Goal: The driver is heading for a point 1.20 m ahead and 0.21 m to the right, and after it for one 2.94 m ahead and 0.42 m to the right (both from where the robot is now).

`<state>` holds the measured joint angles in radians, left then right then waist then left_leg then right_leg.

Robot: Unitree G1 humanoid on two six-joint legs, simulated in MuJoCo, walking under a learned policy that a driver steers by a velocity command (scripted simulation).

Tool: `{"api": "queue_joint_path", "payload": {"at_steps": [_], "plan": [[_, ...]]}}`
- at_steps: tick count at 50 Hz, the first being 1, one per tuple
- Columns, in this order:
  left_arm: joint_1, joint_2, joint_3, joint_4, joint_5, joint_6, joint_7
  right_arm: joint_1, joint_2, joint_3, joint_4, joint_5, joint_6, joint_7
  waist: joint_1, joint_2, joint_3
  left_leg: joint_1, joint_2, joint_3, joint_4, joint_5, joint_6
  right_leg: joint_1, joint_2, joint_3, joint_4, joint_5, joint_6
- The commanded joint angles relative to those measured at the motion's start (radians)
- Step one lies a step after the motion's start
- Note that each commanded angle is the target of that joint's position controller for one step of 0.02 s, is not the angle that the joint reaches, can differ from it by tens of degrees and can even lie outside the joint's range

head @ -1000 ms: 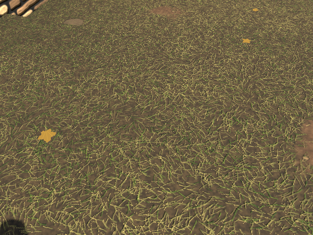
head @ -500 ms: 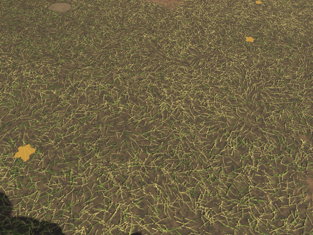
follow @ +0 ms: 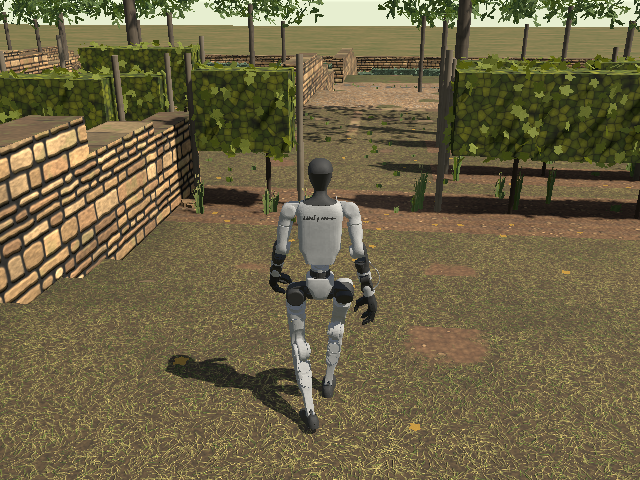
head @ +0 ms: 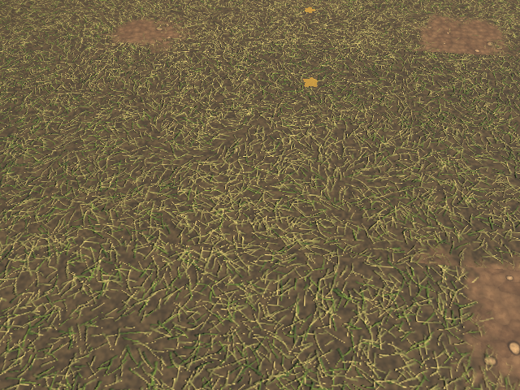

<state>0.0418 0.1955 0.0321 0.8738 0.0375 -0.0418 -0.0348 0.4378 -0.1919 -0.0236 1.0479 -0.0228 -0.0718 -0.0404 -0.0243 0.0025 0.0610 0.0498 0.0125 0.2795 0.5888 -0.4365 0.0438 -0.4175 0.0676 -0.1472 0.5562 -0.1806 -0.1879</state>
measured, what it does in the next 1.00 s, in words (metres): walks ahead, turning right: left foot, then right foot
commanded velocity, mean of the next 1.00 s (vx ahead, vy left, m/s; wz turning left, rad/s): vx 0.50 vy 0.00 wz -0.47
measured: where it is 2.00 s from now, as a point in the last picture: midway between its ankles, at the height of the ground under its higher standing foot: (327, 220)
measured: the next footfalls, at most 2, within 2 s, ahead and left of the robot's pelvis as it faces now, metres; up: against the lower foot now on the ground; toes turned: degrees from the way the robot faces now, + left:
left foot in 0.48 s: +0.47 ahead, +0.07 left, +0.00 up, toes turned -19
right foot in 0.98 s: +0.58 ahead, -0.24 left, +0.00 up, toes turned -32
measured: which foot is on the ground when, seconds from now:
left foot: down 0.00-0.00, up 0.02-0.46, down 0.48-1.00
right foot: down 0.00-0.48, up 0.50-0.96, down 0.98-1.00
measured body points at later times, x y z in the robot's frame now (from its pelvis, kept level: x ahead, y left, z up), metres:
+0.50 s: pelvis +0.28 +0.01 +0.00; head +0.32 +0.00 +0.45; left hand +0.32 +0.30 -0.13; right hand +0.44 -0.27 -0.08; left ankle +0.43 +0.08 -0.72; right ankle +0.10 -0.04 -0.71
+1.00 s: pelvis +0.50 -0.09 +0.01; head +0.52 -0.12 +0.46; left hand +0.80 -0.01 -0.07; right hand +0.34 -0.30 -0.13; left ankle +0.44 +0.08 -0.71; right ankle +0.55 -0.21 -0.72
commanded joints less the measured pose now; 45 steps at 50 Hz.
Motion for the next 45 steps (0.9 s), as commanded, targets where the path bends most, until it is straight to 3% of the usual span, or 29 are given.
{"api": "queue_joint_path", "payload": {"at_steps": [1,2,3,4,5,7,9,13,19,21,23,24,25,26,27,28,29,31,33,35,38,41,45], "plan": [[0.357,0.308,0.101,0.034,0.000,0.014,0.021,-0.023,-0.090,-0.026,-0.166,0.019,-0.019,0.029,0.123,-0.248,-0.299,-0.703,-0.076,-0.149,0.932,-0.115,-0.028,0.750,-0.430,0.860,-0.211,-0.002,-0.316],[0.348,0.275,0.096,0.041,-0.028,0.023,0.025,-0.136,-0.155,-0.034,-0.188,0.002,-0.033,0.034,0.145,-0.039,-0.219,-0.834,-0.004,-0.324,0.923,-0.023,-0.009,0.695,-0.400,0.796,-0.271,-0.029,-0.287],[0.286,0.229,0.085,0.035,-0.031,0.023,0.030,-0.175,-0.152,-0.033,-0.211,0.014,-0.048,0.039,0.109,-0.012,-0.115,-0.834,0.042,-0.332,0.836,0.074,-0.005,0.565,-0.378,0.677,-0.303,-0.001,-0.237],[0.240,0.173,0.071,0.032,-0.026,0.019,0.030,-0.159,-0.155,-0.037,-0.200,0.017,-0.051,0.036,0.053,0.065,-0.038,-0.771,0.071,-0.321,0.736,0.113,-0.012,0.431,-0.331,0.586,-0.327,0.124,-0.185],[0.217,0.153,0.063,0.027,-0.031,0.009,0.036,-0.155,-0.149,-0.038,-0.202,0.000,-0.034,0.033,0.020,0.076,-0.014,-0.709,0.090,-0.322,0.668,0.116,-0.030,0.345,-0.280,0.506,-0.330,0.228,-0.153],[0.218,0.151,0.057,0.023,-0.038,-0.012,0.040,-0.128,-0.118,-0.032,-0.206,-0.026,0.009,0.040,-0.013,0.038,-0.031,-0.626,0.096,-0.309,0.585,0.119,-0.063,0.265,-0.215,0.418,-0.332,0.339,-0.131],[0.257,0.188,0.065,0.028,-0.038,-0.024,0.038,-0.169,-0.108,-0.030,-0.234,-0.028,0.030,0.047,-0.011,0.008,-0.030,-0.634,0.095,-0.283,0.504,0.165,-0.088,0.234,-0.181,0.384,-0.335,0.407,-0.122],[0.344,0.195,0.067,0.026,-0.037,-0.018,0.035,-0.352,-0.112,-0.024,-0.310,-0.021,0.036,0.053,0.053,-0.046,-0.010,-0.697,0.083,-0.262,0.295,0.329,-0.105,0.266,-0.143,0.386,-0.325,0.425,-0.068],[0.432,0.217,0.071,0.007,-0.021,-0.002,0.049,-0.523,-0.124,-0.009,-0.392,-0.006,0.023,0.056,0.122,-0.075,-0.025,-0.704,0.018,-0.272,0.082,0.388,-0.078,0.420,-0.168,0.460,-0.237,0.482,-0.044],[0.405,0.236,0.077,-0.013,-0.016,-0.005,0.056,-0.489,-0.147,-0.012,-0.398,-0.002,0.014,0.053,0.091,-0.088,-0.028,-0.611,0.003,-0.293,0.008,0.347,-0.057,0.420,-0.187,0.495,-0.194,0.509,-0.021],[0.333,0.262,0.082,-0.042,-0.015,-0.014,0.053,-0.305,-0.194,-0.030,-0.350,0.000,0.003,0.041,-0.001,-0.084,-0.098,-0.338,-0.044,-0.282,-0.064,0.283,-0.020,0.354,-0.158,0.492,-0.046,0.626,0.022],[0.308,0.256,0.081,-0.051,-0.026,-0.022,0.043,-0.156,-0.225,-0.043,-0.316,-0.008,-0.011,0.031,-0.084,-0.026,-0.177,-0.126,-0.006,-0.307,-0.129,0.309,0.009,0.277,-0.094,0.443,0.152,0.565,0.046],[0.333,0.165,0.057,-0.091,-0.036,-0.031,0.036,0.007,-0.306,-0.061,-0.315,-0.029,-0.016,0.014,-0.124,0.101,-0.345,0.117,0.256,-0.569,-0.150,0.116,0.054,0.143,-0.026,0.359,0.454,0.215,0.070],[0.460,0.117,0.048,-0.122,-0.056,-0.028,0.035,-0.060,-0.373,-0.074,-0.331,-0.033,0.001,0.015,-0.015,0.330,-0.404,0.235,0.455,-1.037,-0.299,0.075,0.159,-0.139,0.102,0.279,0.662,-0.414,0.095],[0.452,0.194,0.056,-0.085,-0.020,-0.009,0.045,-0.131,-0.282,-0.064,-0.346,-0.018,0.015,0.019,0.005,0.170,-0.282,0.116,0.431,-1.038,-0.300,-0.076,0.172,-0.225,0.004,0.279,0.768,-0.333,0.089],[0.374,0.203,0.060,-0.091,-0.009,-0.002,0.037,-0.195,-0.188,-0.041,-0.359,-0.012,0.018,0.021,0.004,0.057,-0.148,-0.019,0.376,-0.857,-0.315,-0.068,0.153,-0.235,-0.034,0.259,0.757,-0.238,0.095],[0.332,0.183,0.057,-0.100,-0.009,0.002,0.028,-0.216,-0.152,-0.031,-0.352,-0.015,0.015,0.024,0.011,0.025,-0.082,-0.111,0.322,-0.707,-0.338,0.053,0.131,-0.219,-0.062,0.250,0.713,-0.184,0.104],[0.328,0.162,0.054,-0.109,-0.001,0.026,0.009,-0.194,-0.145,-0.028,-0.328,-0.010,0.000,0.023,0.032,0.103,-0.051,-0.199,0.253,-0.521,-0.369,0.240,0.098,-0.173,-0.099,0.234,0.662,-0.151,0.122],[0.315,0.143,0.049,-0.126,0.000,0.041,0.000,-0.147,-0.152,-0.032,-0.303,-0.001,-0.026,0.036,0.038,0.104,-0.063,-0.214,0.243,-0.452,-0.376,0.412,0.114,-0.164,-0.089,0.232,0.646,-0.128,0.129],[0.270,0.132,0.044,-0.148,-0.003,0.047,-0.006,-0.119,-0.161,-0.037,-0.284,0.000,-0.037,0.045,0.040,0.098,-0.054,-0.203,0.245,-0.400,-0.400,0.457,0.134,-0.213,-0.088,0.247,0.595,-0.079,0.137],[0.169,0.119,0.032,-0.183,-0.001,0.044,-0.011,-0.091,-0.165,-0.039,-0.262,0.001,-0.034,0.050,0.028,0.088,-0.018,-0.188,0.226,-0.324,-0.429,0.465,0.136,-0.263,-0.090,0.240,0.433,0.022,0.152],[0.063,0.090,0.010,-0.217,-0.001,0.035,-0.022,-0.077,-0.181,-0.042,-0.248,0.010,-0.031,0.052,0.009,0.092,-0.007,-0.218,0.201,-0.243,-0.433,0.484,0.122,-0.171,-0.096,0.160,0.214,0.111,0.152],[-0.013,0.106,0.005,-0.249,-0.006,0.025,-0.023,-0.001,-0.213,-0.050,-0.211,0.013,-0.012,0.051,-0.018,0.096,0.008,-0.140,0.244,-0.252,-0.405,0.544,0.123,-0.099,-0.098,0.086,0.071,0.050,0.119]]}}
Velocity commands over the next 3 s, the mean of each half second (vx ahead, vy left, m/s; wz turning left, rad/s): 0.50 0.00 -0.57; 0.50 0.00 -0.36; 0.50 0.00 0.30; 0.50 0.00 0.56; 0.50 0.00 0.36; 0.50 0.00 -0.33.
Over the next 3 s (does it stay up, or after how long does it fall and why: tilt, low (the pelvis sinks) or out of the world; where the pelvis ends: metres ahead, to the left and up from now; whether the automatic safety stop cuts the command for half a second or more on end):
stays up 1.42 -0.11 -0.14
